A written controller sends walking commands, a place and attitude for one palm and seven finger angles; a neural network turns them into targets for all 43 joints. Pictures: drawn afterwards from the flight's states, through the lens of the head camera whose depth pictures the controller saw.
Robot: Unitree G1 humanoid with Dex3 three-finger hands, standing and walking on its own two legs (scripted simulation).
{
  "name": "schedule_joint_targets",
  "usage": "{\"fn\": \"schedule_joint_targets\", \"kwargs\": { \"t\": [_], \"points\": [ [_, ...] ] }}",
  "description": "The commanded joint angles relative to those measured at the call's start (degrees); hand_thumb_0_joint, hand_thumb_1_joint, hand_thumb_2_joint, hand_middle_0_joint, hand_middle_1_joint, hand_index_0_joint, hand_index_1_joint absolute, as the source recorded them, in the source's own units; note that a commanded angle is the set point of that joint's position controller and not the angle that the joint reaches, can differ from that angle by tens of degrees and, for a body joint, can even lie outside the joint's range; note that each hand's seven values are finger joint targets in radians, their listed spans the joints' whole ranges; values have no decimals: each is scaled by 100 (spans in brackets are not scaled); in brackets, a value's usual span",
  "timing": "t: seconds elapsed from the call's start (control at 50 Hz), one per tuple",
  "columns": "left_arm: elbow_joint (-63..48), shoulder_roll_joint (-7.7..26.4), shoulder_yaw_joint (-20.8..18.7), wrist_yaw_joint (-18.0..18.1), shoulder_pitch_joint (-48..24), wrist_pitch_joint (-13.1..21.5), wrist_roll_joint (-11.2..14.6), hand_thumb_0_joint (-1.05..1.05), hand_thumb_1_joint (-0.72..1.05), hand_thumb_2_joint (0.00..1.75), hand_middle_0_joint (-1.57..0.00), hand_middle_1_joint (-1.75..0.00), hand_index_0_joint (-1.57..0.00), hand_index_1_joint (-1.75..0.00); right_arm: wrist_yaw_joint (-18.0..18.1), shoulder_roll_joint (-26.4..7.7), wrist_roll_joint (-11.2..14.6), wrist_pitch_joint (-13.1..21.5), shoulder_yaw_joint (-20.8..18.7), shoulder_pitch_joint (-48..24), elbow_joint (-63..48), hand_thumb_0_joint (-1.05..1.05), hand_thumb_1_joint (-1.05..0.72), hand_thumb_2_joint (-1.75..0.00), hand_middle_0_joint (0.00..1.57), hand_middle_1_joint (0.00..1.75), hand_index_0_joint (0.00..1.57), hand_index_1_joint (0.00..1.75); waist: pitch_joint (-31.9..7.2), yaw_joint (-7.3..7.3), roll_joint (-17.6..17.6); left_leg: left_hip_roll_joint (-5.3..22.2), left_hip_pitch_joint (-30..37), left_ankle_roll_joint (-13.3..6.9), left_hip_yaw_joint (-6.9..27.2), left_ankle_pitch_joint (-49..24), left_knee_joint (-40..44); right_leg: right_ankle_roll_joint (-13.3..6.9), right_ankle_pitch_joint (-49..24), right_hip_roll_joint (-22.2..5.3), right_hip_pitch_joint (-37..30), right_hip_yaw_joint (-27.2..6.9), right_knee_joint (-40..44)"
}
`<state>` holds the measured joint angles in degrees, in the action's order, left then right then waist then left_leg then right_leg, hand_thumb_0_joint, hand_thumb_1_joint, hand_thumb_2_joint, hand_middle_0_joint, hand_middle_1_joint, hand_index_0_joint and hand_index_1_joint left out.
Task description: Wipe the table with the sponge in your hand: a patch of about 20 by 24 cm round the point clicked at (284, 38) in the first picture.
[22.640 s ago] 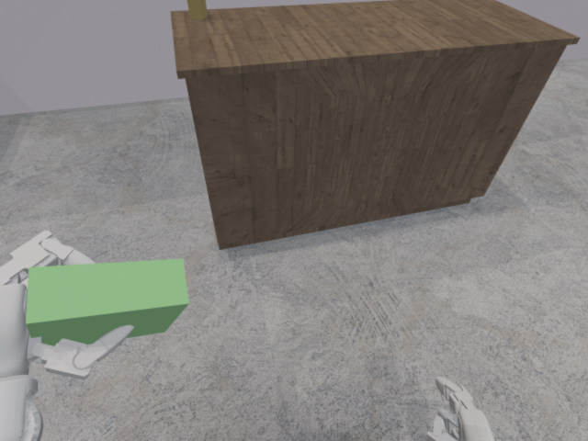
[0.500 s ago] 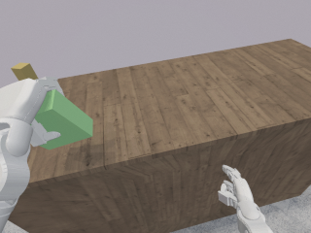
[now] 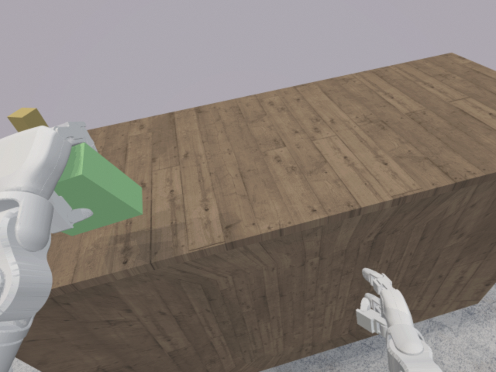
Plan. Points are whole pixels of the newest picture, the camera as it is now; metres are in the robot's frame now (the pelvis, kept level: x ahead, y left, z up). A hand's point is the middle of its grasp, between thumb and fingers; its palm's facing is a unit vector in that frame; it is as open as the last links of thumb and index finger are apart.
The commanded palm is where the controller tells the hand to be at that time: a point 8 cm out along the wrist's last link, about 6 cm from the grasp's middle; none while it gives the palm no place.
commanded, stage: turn the palm down, sponge in hand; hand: left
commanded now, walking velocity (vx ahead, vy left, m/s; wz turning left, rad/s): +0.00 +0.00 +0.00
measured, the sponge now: (88, 201) +0.26 +0.28 +0.19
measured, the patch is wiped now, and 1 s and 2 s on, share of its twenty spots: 0.00 0.00 0.00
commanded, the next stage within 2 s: move the sponge above the wiping area in 0.16 s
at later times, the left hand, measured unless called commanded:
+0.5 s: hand (74, 184) +0.25 +0.27 +0.24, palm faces +0.30 -0.03 -0.95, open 9.3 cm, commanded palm +0.19 +0.28 +0.30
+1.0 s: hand (70, 183) +0.26 +0.30 +0.22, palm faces +0.24 -0.03 -0.97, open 9.3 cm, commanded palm +0.22 +0.29 +0.29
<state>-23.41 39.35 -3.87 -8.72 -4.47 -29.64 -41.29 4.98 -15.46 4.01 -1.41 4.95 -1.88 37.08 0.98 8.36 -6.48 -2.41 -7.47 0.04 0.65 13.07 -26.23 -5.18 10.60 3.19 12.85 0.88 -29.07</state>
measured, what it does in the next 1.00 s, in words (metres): stands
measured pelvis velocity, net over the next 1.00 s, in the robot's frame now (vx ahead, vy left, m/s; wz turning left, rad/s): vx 0.00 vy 0.01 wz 0.01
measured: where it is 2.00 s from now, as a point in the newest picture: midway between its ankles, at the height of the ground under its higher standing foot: outside the picture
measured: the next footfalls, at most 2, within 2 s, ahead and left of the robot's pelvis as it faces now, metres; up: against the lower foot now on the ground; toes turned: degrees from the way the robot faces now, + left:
none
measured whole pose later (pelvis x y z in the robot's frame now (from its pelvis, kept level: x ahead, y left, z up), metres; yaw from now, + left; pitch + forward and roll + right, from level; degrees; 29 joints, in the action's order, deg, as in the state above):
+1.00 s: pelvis +0.00 +0.01 +0.00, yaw +0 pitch -5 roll +2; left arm -12.0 37.9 -1.1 -9.8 -9.8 -26.8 -44.8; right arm 5.2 -14.4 3.8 0.4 5.0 -1.5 37.7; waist 0.4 7.8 -6.2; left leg -3.0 -8.4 -0.3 0.8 12.5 -26.0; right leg -4.7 10.3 2.6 13.8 0.9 -29.0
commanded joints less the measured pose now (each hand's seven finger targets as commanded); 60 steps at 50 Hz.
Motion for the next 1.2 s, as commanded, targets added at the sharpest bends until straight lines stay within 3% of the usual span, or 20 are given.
{"fn": "schedule_joint_targets", "kwargs": {
  "t": [0.0, 0.14, 0.32, 0.34, 0.4, 0.44, 0.5, 0.56, 0.58, 0.64, 0.7, 0.74, 0.8, 0.84, 0.9, 0.94, 0.98, 1.08, 1.14, 1.18],
  "points": [
    [-693, 1474, -1029, 234, -1589, 76, -215, 0, 10, 130, -120, -160, -120, -160, 23, -447, -34, 356, -209, -1509, -1114, 0, -90, -90, 20, 30, 20, 30, -1132, -5, 489, 106, -388, -132, 252, -548, 274, 198, 581, -571, -763, -1097, 805],
    [-802, 1611, -1107, 264, -1729, 140, -226, 0, 10, 130, -120, -160, -120, -160, 23, -376, 24, 431, -190, -1814, -1236, 0, -90, -90, 20, 30, 20, 30, -1063, -3, 390, 75, -465, -106, 213, -317, 7, 166, 1374, -662, -577, -1689, 1025],
    [-492, 1820, -1335, 316, -1516, 235, -266, 0, 10, 130, -120, -160, -120, -160, 9, -468, -76, 336, -305, -1506, -1111, 0, -90, -90, 20, 30, 20, 30, -1193, 38, 521, 92, -538, -99, 211, -582, -74, 203, 907, -758, -811, -1675, 903],
    [-664, 1817, -1341, 322, -1575, 220, -264, 0, 10, 130, -120, -160, -120, -160, -18, -405, -15, 398, -238, -1770, -1220, 0, -90, -90, 20, 30, 20, 30, -1242, 76, 310, 87, -501, -87, 219, -563, -80, 135, 1015, -737, -800, -1832, 928],
    [-332, 1748, -1335, 276, -1276, 241, -189, 0, 10, 130, -120, -160, -120, -160, -10, -485, -72, 335, -309, -1495, -1109, 0, -90, -90, 20, 30, 20, 30, -1108, 33, 577, 128, -619, -95, 209, -544, -63, 231, 896, -784, -814, -1601, 915],
    [-553, 1637, -1213, 251, -1461, 264, -178, 0, 10, 130, -120, -160, -120, -160, -10, -394, 17, 422, -240, -1789, -1228, 0, -90, -90, 20, 30, 20, 30, -977, 14, 307, 107, -526, -93, 194, -417, -74, 175, 1223, -744, -570, -1754, 1012],
    [-85, 1706, -1221, 220, -1404, 320, -203, 0, 10, 130, -120, -160, -120, -160, 42, -521, -67, 398, -329, -1436, -1074, 0, -90, -90, 20, 30, 20, 30, -960, -21, 646, 131, -621, -105, 217, -336, -64, 250, 1237, -784, -604, -1554, 976],
    [-161, 1666, -1064, 245, -1888, 379, -257, 0, 10, 130, -120, -160, -120, -160, 73, -500, -64, 488, -307, -1542, -1064, 0, -90, -90, 20, 30, 20, 30, -1107, -39, 170, 101, -549, -81, 239, -249, -47, 181, 1398, -794, -598, -1499, 941],
    [-60, 1608, -993, 236, -1876, 402, -320, 0, 10, 130, -120, -160, -120, -160, 86, -474, -49, 504, -302, -1472, -1041, 0, -90, -90, 20, 30, 20, 30, -1052, -50, 392, 76, -498, -86, 253, -254, 4, 210, 1356, -758, -535, -1462, 931],
    [-283, 1533, -754, 213, -2456, 453, -434, 0, 10, 130, -120, -160, -120, -160, 118, -368, 19, 627, -219, -1726, -1139, 0, -90, -90, 20, 30, 20, 30, -1129, -56, 171, 37, -318, -109, 257, -94, 112, 145, 1488, -656, -392, -1447, 961],
    [-7, 1546, -774, 216, -2309, 456, -538, 0, 10, 130, -120, -160, -120, -160, 127, -445, -99, 606, -287, -1450, -985, 0, -90, -90, 20, 30, 20, 30, -1201, 1, 345, 57, -384, -102, 283, -249, 239, 174, 1092, -648, -609, -1154, 812],
    [-203, 1807, -1020, 241, -2401, 437, -596, 0, 10, 130, -120, -160, -120, -160, 99, -382, -35, 658, -220, -1674, -1069, 0, -90, -90, 20, 30, 20, 30, -1295, 70, 167, 48, -359, -93, 330, -279, 283, 83, 1073, -580, -658, -1318, 781],
    [68, 1547, -926, 211, -2143, 393, -541, 0, 10, 130, -120, -160, -120, -160, 53, -429, -102, 560, -249, -1454, -951, 0, -90, -90, 20, 30, 20, 30, -1135, 66, 294, 114, -453, -77, 329, -365, 429, 138, 656, -564, -713, -909, 707],
    [49, 1593, -973, 189, -2186, 337, -531, 0, 10, 130, -120, -160, -120, -160, 46, -384, -39, 576, -192, -1641, -1043, 0, -90, -90, 20, 30, 20, 30, -1097, 69, 229, 111, -454, -72, 320, -243, 444, 98, 823, -529, -640, -1071, 766],
    [395, 1329, -712, 132, -2226, 302, -541, 0, 10, 130, -120, -160, -120, -160, 50, -440, -63, 495, -224, -1368, -953, 0, -90, -90, 20, 30, 20, 30, -1042, -15, 454, 131, -517, -84, 304, -156, 513, 177, 691, -525, -603, -772, 739],
    [256, 1424, -742, 88, -2316, 265, -583, 0, 10, 130, -120, -160, -120, -160, 54, -402, -10, 539, -171, -1591, -1064, 0, -90, -90, 20, 30, 20, 30, -1102, 6, 210, 112, -494, -83, 312, -125, 482, 99, 779, -501, -608, -972, 751],
    [350, 1179, -439, 52, -2491, 281, -637, 0, 10, 130, -120, -160, -120, -160, 61, -420, -28, 519, -176, -1421, -997, 0, -90, -90, 20, 30, 20, 30, -1182, -76, 198, 95, -467, -85, 336, -104, 570, 160, 659, -504, -628, -711, 693],
    [365, 1279, -395, 18, -2756, 329, -818, 0, 10, 130, -120, -160, -120, -160, 99, -419, -61, 606, -190, -1340, -964, 0, -90, -90, 20, 30, 20, 30, -1369, -67, 271, 83, -365, -114, 396, -311, 566, 121, 481, -482, -753, -705, 649],
    [233, 1742, -770, 3, -2781, 328, -914, 0, 10, 130, -120, -160, -120, -160, 96, -432, -60, 629, -186, -1553, -996, 0, -90, -90, 20, 30, 20, 30, -1504, 38, 67, 82, -337, -124, 411, -572, 461, 12, 299, -466, -916, -1019, 628],
    [588, 1686, -759, -9, -2671, 305, -892, 0, 10, 130, -120, -160, -120, -160, 65, -462, -107, 572, -198, -1325, -878, 0, -90, -90, 20, 30, 20, 30, -1402, 1, 263, 84, -423, -98, 409, -769, 494, 71, 42, -499, -943, -794, 602]
  ]
}}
